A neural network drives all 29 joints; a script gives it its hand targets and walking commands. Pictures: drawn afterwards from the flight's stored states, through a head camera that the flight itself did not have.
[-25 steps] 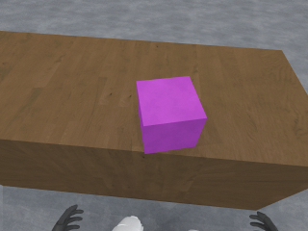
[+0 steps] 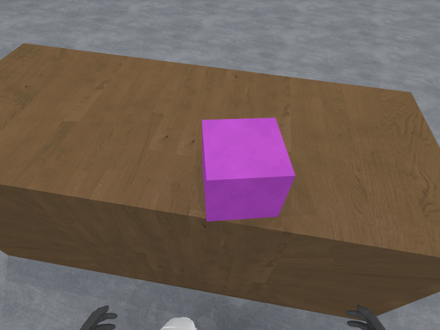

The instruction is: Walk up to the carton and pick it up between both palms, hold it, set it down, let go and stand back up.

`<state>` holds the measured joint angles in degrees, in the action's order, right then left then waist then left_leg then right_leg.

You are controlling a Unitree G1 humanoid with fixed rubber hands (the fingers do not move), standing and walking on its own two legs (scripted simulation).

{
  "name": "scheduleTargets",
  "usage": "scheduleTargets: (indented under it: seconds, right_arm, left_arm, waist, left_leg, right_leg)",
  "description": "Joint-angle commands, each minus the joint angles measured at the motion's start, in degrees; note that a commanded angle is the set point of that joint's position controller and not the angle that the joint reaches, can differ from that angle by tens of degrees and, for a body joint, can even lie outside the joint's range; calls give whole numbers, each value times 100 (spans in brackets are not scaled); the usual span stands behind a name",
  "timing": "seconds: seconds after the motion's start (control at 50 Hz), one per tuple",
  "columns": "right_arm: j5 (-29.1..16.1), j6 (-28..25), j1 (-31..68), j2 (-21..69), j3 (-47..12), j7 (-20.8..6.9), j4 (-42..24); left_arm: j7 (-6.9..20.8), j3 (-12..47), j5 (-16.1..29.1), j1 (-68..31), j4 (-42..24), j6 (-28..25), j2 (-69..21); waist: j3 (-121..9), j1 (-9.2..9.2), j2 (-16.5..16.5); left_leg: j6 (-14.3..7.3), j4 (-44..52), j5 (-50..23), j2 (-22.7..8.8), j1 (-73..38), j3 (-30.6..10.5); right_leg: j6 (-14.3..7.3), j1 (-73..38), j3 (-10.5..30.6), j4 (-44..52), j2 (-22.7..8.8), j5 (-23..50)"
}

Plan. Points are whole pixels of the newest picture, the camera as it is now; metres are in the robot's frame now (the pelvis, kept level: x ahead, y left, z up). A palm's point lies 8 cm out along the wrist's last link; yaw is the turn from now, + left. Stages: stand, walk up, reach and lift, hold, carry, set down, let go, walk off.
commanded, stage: walk up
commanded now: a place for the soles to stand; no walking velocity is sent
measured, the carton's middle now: (240, 169) +0.45 -0.02 -0.01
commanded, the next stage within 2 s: reach and lift in 0.66 s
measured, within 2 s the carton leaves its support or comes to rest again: neither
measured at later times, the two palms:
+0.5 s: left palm out of the picture +0.07 +0.28 -0.11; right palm out of the picture +0.13 -0.27 -0.08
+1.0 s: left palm (118, 296) +0.18 +0.21 -0.07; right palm out of the picture +0.13 -0.29 -0.04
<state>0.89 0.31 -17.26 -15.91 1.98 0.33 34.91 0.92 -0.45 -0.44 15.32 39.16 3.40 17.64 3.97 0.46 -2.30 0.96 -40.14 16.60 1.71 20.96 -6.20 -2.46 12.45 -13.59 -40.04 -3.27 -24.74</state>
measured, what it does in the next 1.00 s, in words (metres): stands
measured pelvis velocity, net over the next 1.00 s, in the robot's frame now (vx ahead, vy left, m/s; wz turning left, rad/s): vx -0.01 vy -0.03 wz -0.10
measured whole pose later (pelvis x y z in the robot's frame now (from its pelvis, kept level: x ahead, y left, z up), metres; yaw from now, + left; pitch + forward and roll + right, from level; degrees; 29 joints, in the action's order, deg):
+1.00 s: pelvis -0.01 -0.03 +0.01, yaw -6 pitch -5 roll +1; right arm 0.3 -14.6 -4.9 -13.9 -0.8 -2.8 51.0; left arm -2.1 -5.9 -2.5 9.3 27.4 17.1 14.2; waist 2.8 0.4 -6.9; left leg 3.1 -30.4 12.4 -2.7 12.8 -0.1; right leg -4.7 8.6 -8.6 -33.9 0.3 -20.7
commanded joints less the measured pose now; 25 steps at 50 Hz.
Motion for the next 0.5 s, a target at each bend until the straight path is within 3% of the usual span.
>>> scheduleTargets:
  seconds: [0.0, 0.02, 0.06, 0.1, 0.16, 0.24, 0.3, 0.38, 0.42, 0.48]
  right_arm:
    - [-22, -101, 163, -993, 262, 49, -481]
    - [-4, -94, 199, -790, 209, 44, -471]
    - [33, -76, 136, -719, 205, 55, -455]
    - [-4, -98, 18, -734, 219, 30, -400]
    - [9, -104, 90, -820, 234, 31, -393]
    - [11, -93, 106, -851, 239, 55, -388]
    - [15, -105, 78, -905, 262, 55, -382]
    - [-20, -124, 69, -964, 295, 55, -412]
    - [13, -126, 44, -994, 305, 72, -420]
    - [-4, -111, -34, -1217, 362, 93, -340]
  left_arm:
    - [-43, -239, -36, 255, -504, -294, 863]
    - [-59, -280, -26, 223, -470, -323, 957]
    - [-82, -254, 5, 129, -513, -333, 978]
    - [-76, -234, 8, 72, -532, -284, 964]
    - [-54, -221, 60, 35, -543, -215, 927]
    - [-78, -256, 17, 104, -591, -157, 1004]
    - [-51, -252, 23, 84, -589, -135, 1015]
    - [-53, -260, 10, 169, -627, -108, 998]
    - [-42, -265, 19, 211, -639, -98, 999]
    - [-47, -233, -33, 253, -713, -99, 928]
  waist:
    - [-401, 86, 542]
    - [-275, 62, 264]
    - [-179, 4, 138]
    - [-316, -50, 68]
    - [-206, -30, -41]
    - [-43, 1, 76]
    - [-222, -24, 117]
    - [-9, -7, 159]
    - [-266, -30, 403]
    - [-377, -81, 873]
  left_leg:
    - [-618, 965, -718, -506, 432, -1137]
    - [-368, 485, -992, -162, 197, -537]
    - [-188, 246, -919, -50, -137, -56]
    - [-245, 367, -1022, -113, -328, -150]
    - [-303, 413, -1201, -148, -387, -286]
    - [-321, 292, -1104, -108, -102, -262]
    - [-349, 364, -834, -115, -247, -392]
    - [-489, 438, -1178, -208, 163, -710]
    - [-538, 561, -1132, -254, 15, -897]
    - [-960, 1291, -532, -706, 342, -2016]
  right_leg:
    - [-62, -510, 1407, 1460, -671, 766]
    - [-189, -320, 1365, 1725, -990, 1135]
    - [-306, -1, 1237, 1885, -1381, 1768]
    - [-365, 77, 928, 1808, -1182, 1400]
    - [-261, 260, 727, 1751, -1016, 730]
    - [-335, 124, 750, 1633, -1139, 825]
    - [-385, 158, 735, 1552, -1103, 451]
    - [-263, 44, 647, 1294, -856, 618]
    - [-202, -6, 601, 1052, -749, 624]
    - [-27, -238, 777, 410, -387, 386]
